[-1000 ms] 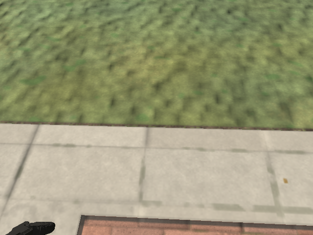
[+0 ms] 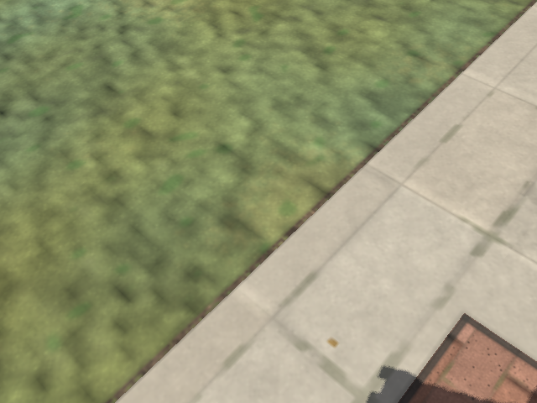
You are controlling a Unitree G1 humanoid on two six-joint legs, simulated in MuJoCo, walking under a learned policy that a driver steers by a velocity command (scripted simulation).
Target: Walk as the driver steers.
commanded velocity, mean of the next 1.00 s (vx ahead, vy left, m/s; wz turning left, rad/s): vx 0.01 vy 0.00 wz -0.10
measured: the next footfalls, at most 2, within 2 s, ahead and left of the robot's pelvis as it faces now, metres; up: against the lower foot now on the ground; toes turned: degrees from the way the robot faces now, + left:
left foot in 0.32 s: +0.04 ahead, +0.13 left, +0.00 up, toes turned -3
left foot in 1.80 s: +0.22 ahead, +0.09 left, +0.00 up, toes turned -2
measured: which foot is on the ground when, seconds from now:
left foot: up 0.00-0.30, down 0.32-1.00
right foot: down 0.00-1.00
